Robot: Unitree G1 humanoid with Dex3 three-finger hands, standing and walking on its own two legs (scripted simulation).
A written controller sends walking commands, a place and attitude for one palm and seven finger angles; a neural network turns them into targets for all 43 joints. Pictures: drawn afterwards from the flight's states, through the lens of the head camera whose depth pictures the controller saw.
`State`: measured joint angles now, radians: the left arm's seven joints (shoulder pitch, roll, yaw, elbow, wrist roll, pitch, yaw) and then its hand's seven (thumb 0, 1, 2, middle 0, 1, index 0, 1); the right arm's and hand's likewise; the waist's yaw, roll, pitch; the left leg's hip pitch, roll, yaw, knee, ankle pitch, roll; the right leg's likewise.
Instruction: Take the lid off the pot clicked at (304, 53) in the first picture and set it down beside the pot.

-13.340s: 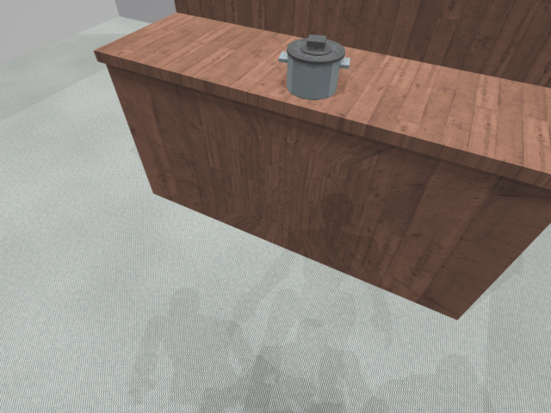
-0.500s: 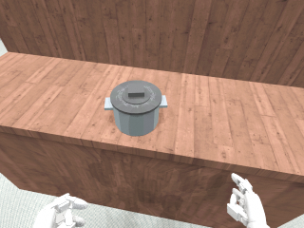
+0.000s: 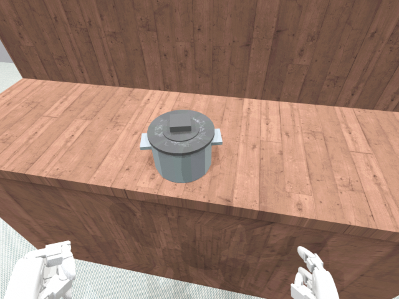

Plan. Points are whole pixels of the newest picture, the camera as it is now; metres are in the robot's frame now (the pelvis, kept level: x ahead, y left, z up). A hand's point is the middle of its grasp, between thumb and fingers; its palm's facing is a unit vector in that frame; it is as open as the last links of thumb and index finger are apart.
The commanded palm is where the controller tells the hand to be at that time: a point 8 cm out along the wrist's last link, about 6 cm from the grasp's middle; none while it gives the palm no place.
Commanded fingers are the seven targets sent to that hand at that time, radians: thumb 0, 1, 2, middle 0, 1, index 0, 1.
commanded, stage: raise the hand higher, near the body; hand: left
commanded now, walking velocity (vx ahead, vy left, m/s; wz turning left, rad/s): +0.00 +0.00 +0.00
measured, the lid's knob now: (180, 122) +0.47 +0.10 +0.12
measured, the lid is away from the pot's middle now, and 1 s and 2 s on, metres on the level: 0.00 0.00 0.00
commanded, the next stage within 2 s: reach forward and open the fingers in 0.52 s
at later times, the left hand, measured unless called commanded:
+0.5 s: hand (63, 244) +0.16 +0.24 +0.11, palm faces +0.33 -0.84 -0.42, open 3.1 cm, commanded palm +0.12 +0.27 +0.14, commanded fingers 0.00 0.90 0.90 -1.30 -1.50 -1.30 -1.50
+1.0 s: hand (52, 228) +0.18 +0.26 +0.12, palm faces -0.19 -0.02 -0.98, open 3.2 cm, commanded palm +0.18 +0.26 +0.18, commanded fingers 0.00 0.27 1.24 -1.08 -0.79 -1.08 -0.79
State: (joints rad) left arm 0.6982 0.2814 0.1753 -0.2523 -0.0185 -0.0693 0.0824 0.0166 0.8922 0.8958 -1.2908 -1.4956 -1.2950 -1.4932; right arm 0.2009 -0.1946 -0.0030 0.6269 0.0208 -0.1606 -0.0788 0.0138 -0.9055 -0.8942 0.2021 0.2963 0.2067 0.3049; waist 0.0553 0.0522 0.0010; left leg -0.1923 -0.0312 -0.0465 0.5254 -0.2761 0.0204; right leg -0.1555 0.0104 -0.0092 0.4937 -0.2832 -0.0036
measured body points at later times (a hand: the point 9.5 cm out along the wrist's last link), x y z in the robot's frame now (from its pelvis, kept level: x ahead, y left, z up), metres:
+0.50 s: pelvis +0.00 +0.00 +0.00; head -0.02 -0.02 +0.45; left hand +0.14 +0.28 +0.14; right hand +0.20 -0.20 -0.07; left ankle +0.01 +0.11 -0.74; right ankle -0.01 -0.12 -0.74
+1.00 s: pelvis -0.01 +0.00 +0.00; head -0.02 -0.06 +0.45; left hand +0.19 +0.26 +0.18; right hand +0.21 -0.23 -0.09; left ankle +0.01 +0.11 -0.74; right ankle -0.01 -0.12 -0.74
